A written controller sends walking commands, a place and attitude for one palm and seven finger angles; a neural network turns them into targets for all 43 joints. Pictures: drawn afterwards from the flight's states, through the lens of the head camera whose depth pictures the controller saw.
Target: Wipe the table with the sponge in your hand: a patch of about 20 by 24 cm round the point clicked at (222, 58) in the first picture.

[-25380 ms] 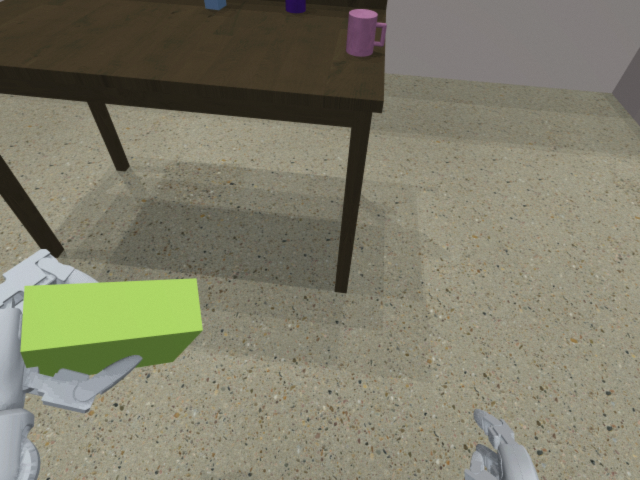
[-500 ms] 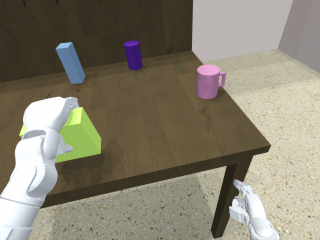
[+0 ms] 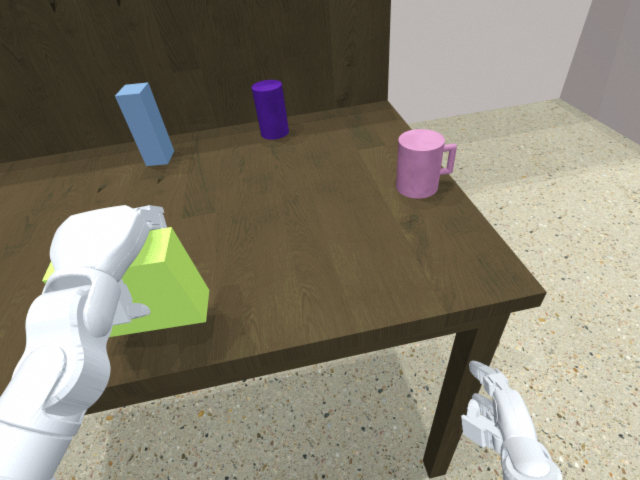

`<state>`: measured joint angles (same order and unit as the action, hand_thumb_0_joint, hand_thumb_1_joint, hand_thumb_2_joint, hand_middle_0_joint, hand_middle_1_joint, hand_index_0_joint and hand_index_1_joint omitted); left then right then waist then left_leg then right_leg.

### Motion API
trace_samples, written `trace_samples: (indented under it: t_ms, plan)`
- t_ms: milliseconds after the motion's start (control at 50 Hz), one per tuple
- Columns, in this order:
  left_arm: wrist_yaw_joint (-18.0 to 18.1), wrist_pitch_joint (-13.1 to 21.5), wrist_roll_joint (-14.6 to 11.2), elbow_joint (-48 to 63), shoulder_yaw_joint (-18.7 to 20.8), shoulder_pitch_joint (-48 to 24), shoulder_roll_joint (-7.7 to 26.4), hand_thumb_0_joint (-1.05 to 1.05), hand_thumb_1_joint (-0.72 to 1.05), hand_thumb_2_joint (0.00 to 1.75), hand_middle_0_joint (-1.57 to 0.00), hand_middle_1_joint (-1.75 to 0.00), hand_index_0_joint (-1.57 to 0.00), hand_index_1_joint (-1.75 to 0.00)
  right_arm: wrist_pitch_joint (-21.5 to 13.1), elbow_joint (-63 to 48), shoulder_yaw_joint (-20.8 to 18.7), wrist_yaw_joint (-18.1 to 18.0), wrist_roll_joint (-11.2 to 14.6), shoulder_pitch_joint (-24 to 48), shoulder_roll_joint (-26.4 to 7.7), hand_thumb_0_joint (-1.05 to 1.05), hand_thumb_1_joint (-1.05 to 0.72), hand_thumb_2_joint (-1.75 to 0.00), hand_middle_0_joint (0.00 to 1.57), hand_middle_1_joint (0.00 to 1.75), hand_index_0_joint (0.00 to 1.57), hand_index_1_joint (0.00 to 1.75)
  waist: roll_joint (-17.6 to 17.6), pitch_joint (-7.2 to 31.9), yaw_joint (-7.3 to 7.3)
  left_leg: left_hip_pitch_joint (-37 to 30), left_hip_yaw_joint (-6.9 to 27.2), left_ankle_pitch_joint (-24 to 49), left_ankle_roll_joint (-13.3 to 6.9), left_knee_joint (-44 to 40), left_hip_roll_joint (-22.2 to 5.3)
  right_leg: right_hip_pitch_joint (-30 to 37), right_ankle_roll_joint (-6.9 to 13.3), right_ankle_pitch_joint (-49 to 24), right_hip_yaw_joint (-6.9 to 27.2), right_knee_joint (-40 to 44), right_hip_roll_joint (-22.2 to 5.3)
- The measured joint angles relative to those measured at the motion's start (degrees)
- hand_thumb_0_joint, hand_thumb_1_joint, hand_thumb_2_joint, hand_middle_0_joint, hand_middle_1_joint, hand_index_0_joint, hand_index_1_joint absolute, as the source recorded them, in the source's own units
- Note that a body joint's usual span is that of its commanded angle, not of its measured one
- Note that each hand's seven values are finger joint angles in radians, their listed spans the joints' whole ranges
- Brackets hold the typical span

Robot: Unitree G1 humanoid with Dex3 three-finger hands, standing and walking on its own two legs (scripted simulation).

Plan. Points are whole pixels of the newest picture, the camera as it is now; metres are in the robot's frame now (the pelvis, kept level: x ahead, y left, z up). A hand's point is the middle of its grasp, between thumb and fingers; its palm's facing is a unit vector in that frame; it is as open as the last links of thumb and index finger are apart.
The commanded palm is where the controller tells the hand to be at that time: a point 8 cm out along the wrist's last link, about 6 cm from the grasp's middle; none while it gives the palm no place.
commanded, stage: move the sponge above the wiping area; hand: left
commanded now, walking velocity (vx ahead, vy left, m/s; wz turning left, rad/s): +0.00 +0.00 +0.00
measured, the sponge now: (145, 295) +0.26 +0.28 +0.12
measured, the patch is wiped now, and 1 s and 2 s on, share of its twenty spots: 0.00 0.00 0.20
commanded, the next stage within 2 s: lower the sponge onto the table in 0.22 s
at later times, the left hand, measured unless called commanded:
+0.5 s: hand (138, 260) +0.27 +0.27 +0.18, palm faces +0.16 -0.03 -0.99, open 9.4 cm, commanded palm +0.23 +0.26 +0.26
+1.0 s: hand (142, 262) +0.28 +0.28 +0.17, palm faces +0.11 -0.03 -0.99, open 9.4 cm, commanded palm +0.23 +0.27 +0.24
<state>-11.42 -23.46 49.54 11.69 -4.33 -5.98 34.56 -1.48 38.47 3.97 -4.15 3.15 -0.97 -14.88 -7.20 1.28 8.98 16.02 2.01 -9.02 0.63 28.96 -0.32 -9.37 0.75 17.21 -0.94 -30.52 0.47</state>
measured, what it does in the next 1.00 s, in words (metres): stands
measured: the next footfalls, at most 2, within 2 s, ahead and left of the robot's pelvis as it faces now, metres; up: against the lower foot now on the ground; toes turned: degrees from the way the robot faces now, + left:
none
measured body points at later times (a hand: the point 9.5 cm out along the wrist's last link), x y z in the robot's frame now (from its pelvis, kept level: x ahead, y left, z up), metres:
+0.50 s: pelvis -0.01 +0.00 +0.00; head -0.04 -0.05 +0.45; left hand +0.25 +0.27 +0.23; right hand +0.26 -0.18 -0.06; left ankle +0.08 +0.13 -0.73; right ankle +0.00 -0.11 -0.73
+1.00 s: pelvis +0.01 -0.01 +0.00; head -0.02 -0.06 +0.45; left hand +0.27 +0.27 +0.22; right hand +0.26 -0.19 -0.07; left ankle +0.08 +0.13 -0.73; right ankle +0.00 -0.11 -0.73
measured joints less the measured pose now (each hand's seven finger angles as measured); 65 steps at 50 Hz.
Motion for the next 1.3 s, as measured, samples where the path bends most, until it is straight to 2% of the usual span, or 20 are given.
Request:
trace_samples:
  t_ms: [80, 160, 280, 420, 560, 680, 780, 880, 980, 1060, 1140, 1240, 1300]
  plan:
    - [1.9, 1.4, -0.4, 0.4, -0.2, -0.7, 0.0, -0.01, -0.43, 1.03, -0.78, -1.37, -0.8, -1.36, -0.1, 0.8, -0.2, -0.2, -0.1, 0.5, 0.3, 0.01, -0.9, -0.9, 0.2, 0.3, 0.19, 0.3, 0.1, -0.3, 0.45, -0.5, -0.2, 0.2, 0.1, -0.4, -0.2, 0.4, 0.1, -0.3, 0.2, 0.3, 0.1]
    - [3.2, 0.1, -0.5, -1.4, 1.0, -2.4, 0.0, -0.01, -0.43, 1.03, -0.79, -1.37, -0.8, -1.36, 0.4, 1.3, 0.1, 0.0, 0.1, 1.1, 0.7, 0.01, -0.9, -0.9, 0.2, 0.3, 0.19, 0.3, 0.2, 0.0, 0.37, -0.7, -0.4, 0.6, 0.2, -0.9, -0.3, 0.4, 0.1, -0.6, 0.4, 0.6, 0.2]
    - [2.3, -2.2, -0.2, -1.4, 1.1, -2.1, -1.1, -0.01, -0.43, 1.03, -0.78, -1.37, -0.8, -1.36, 0.6, 0.5, 0.4, 0.3, 0.6, 0.9, 0.6, 0.01, -0.9, -0.9, 0.2, 0.3, 0.19, 0.29, -0.2, 0.6, -0.13, -0.4, -0.3, 0.9, 0.1, -1.1, -0.2, 0.0, 0.0, -0.7, 0.4, 0.4, 0.1]
    - [1.7, -1.0, 0.9, -1.9, -2.6, -2.8, -1.7, -0.01, -0.43, 1.03, -0.78, -1.37, -0.8, -1.36, -0.1, 0.4, 0.4, -0.1, 0.1, 0.9, 0.6, 0.01, -0.9, -0.9, 0.2, 0.3, 0.19, 0.3, -0.1, 0.0, 0.11, -0.4, -0.2, 1.0, 0.2, -0.8, 0.0, -0.2, 0.1, -0.4, 0.2, -0.4, 0.0]
    - [2.9, -1.4, 0.6, -5.1, -1.3, -5.6, -1.0, -0.01, -0.43, 1.03, -0.79, -1.37, -0.8, -1.36, -0.1, 1.1, 0.7, -0.1, 0.3, 1.5, 0.9, 0.01, -0.9, -0.9, 0.2, 0.3, 0.19, 0.3, 0.1, 0.2, 0.04, -0.5, -0.2, 1.1, 0.5, -1.0, -0.4, -0.2, 0.4, -0.6, 0.3, -0.2, 0.3]
    - [1.6, -2.4, 1.3, -6.7, -1.8, -7.0, -1.8, -0.01, -0.43, 1.03, -0.78, -1.37, -0.8, -1.36, -0.4, 0.4, 0.7, -0.2, 0.6, 1.0, 0.6, 0.01, -0.9, -0.9, 0.2, 0.3, 0.2, 0.3, 0.0, 0.5, -0.32, 0.0, 0.2, 1.0, 0.5, -0.9, -0.1, -0.6, 0.4, -0.3, -0.1, -0.4, 0.2]
    - [0.7, -1.5, 1.9, -7.2, -2.9, -6.1, -2.0, -0.01, -0.43, 1.03, -0.78, -1.37, -0.8, -1.36, -0.5, 0.0, 0.8, -0.1, 0.3, 0.7, 0.6, 0.01, -0.9, -0.9, 0.2, 0.3, 0.2, 0.3, 0.1, 0.4, -0.68, 0.2, 0.0, 0.5, 0.5, -0.5, -0.2, -0.9, 0.5, 0.1, 0.0, -0.8, 0.2]
    - [1.5, 0.1, 1.4, -5.5, -1.5, -3.6, -1.8, -0.01, -0.43, 1.03, -0.78, -1.37, -0.8, -1.36, -0.2, 0.1, 0.5, 0.2, -0.1, 0.3, 0.6, 0.01, -0.9, -0.9, 0.2, 0.3, 0.2, 0.3, 0.2, 0.2, -0.79, -0.1, -0.2, 0.0, 0.5, -0.4, -0.5, -0.5, 0.6, 0.2, 0.3, -0.4, 0.5]
    - [2.6, -0.3, 1.4, -5.2, -0.3, -2.3, -1.8, -0.01, -0.43, 1.03, -0.78, -1.37, -0.8, -1.36, 0.3, 0.6, 0.2, 0.5, -0.1, -0.1, 0.2, 0.01, -0.9, -0.9, 0.2, 0.3, 0.2, 0.3, 0.2, 0.3, -0.5, -0.2, -0.2, -0.2, 0.6, -0.5, -0.5, -0.2, 0.6, 0.3, 0.3, 0.0, 0.5]
    - [2.1, -0.9, 1.5, -4.6, 0.2, -0.8, -1.7, -0.01, -0.43, 1.03, -0.78, -1.37, -0.8, -1.36, 0.4, 0.4, 0.0, 0.6, -0.1, -0.1, 0.0, 0.01, -0.9, -0.9, 0.2, 0.3, 0.2, 0.3, 0.2, 0.3, -0.5, -0.2, 0.0, -0.5, 0.6, -0.3, -0.5, 0.0, 0.6, 0.4, 0.1, 0.2, 0.5]
    - [1.9, 0.3, 1.4, -1.9, 0.0, 1.8, -2.1, -0.01, -0.43, 1.03, -0.78, -1.37, -0.8, -1.37, 0.3, -0.3, -0.3, 0.7, -0.3, -0.4, 0.0, 0.01, -0.9, -0.9, 0.2, 0.3, 0.2, 0.3, 0.1, 0.2, -0.43, -0.3, 0.1, -0.7, 0.5, -0.2, -0.4, 0.3, 0.5, 0.5, 0.0, 0.4, 0.4]
    - [3.3, 2.1, 1.4, -0.9, -0.8, 3.2, -2.6, -0.01, -0.43, 1.03, -0.78, -1.37, -0.8, -1.36, 0.2, 0.0, -0.5, 0.6, -0.5, -0.4, 0.2, 0.01, -0.9, -0.9, 0.2, 0.3, 0.2, 0.3, 0.3, 0.0, -0.21, -0.7, -0.1, -0.7, 0.5, -0.5, -0.5, 0.6, 0.5, 0.4, 0.2, 0.6, 0.5]
    - [4.4, 1.8, 1.5, -2.0, -0.8, 2.8, -2.6, -0.01, -0.43, 1.03, -0.79, -1.37, -0.8, -1.36, 0.4, 0.3, -0.4, 0.5, -0.6, -0.2, 0.5, 0.01, -0.9, -0.9, 0.2, 0.3, 0.2, 0.3, 0.3, 0.0, -0.2, -0.9, -0.2, -0.6, 0.5, -0.6, -0.6, 0.8, 0.5, 0.3, 0.3, 0.8, 0.6]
